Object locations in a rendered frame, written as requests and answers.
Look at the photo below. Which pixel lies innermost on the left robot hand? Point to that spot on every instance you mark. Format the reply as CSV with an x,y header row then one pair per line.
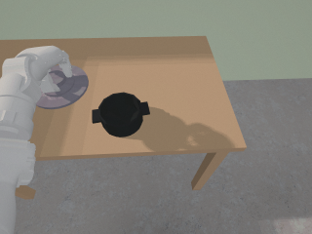
x,y
52,56

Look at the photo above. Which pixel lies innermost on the robot left forearm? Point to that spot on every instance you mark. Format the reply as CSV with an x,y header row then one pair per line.
x,y
19,92

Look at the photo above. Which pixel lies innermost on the lid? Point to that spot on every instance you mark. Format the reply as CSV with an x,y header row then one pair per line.
x,y
72,90

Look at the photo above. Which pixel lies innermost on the knob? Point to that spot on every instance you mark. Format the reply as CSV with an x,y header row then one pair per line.
x,y
58,77

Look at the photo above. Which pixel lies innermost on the table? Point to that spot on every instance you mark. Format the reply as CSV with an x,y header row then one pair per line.
x,y
190,111

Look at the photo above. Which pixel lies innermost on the robot left upper arm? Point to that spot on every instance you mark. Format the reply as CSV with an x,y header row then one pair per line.
x,y
17,161

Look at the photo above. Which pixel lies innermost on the pot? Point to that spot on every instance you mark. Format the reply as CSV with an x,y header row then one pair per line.
x,y
121,114

